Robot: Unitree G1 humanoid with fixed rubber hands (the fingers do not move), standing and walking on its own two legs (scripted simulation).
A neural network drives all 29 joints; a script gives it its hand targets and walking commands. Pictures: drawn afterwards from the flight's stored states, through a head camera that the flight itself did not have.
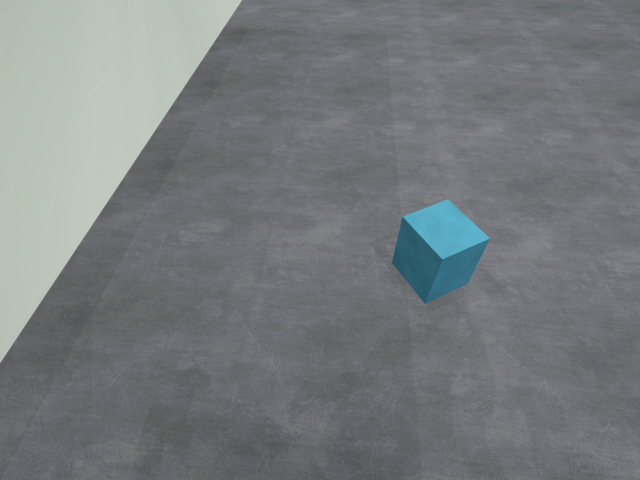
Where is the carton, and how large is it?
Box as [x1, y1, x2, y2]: [392, 199, 489, 303]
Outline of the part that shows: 447,199 402,217 393,255 392,263 425,303 467,283 489,239 479,228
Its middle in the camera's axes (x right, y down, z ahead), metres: +0.44 +0.06 +1.47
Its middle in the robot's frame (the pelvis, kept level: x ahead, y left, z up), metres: +1.00 -0.45 -0.65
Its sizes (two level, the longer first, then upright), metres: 0.222 0.207 0.266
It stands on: the floor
